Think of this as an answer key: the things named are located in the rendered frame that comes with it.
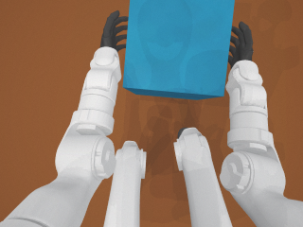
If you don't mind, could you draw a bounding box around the left robot upper arm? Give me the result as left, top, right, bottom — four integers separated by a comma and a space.
0, 135, 116, 227

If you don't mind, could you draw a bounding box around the robot left hand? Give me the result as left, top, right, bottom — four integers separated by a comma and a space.
100, 10, 129, 52

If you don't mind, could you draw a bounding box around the robot right foot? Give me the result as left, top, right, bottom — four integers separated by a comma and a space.
177, 127, 188, 139

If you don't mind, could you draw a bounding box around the carton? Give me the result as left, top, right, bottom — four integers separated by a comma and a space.
122, 0, 235, 100

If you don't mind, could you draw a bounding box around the left robot shin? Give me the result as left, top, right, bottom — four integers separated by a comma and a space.
116, 141, 140, 160

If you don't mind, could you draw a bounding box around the robot left forearm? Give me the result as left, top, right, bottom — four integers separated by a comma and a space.
55, 46, 122, 169

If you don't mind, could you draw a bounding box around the right robot upper arm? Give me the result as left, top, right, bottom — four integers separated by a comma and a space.
219, 150, 303, 227

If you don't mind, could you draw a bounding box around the robot right forearm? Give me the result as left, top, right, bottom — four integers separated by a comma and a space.
225, 60, 282, 167

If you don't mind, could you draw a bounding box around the robot right hand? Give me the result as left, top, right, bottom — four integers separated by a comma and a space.
228, 21, 254, 69

